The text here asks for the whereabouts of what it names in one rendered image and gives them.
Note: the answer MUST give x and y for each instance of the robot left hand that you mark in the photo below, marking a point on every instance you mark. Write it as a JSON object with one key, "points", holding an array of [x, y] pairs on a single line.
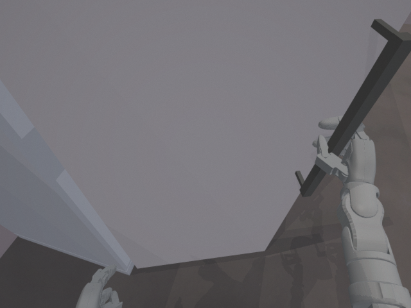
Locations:
{"points": [[93, 295]]}

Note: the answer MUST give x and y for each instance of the handle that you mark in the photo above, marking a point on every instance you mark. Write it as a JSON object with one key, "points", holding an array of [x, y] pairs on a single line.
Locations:
{"points": [[389, 61]]}

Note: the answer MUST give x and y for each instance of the robot right hand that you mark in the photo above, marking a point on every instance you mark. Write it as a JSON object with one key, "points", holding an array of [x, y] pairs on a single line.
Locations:
{"points": [[359, 155]]}

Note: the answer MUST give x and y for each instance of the fridge door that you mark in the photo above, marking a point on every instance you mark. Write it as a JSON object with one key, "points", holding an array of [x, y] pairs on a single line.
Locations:
{"points": [[183, 122]]}

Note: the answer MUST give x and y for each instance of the right robot forearm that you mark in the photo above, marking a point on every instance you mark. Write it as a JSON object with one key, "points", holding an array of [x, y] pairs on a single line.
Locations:
{"points": [[373, 273]]}

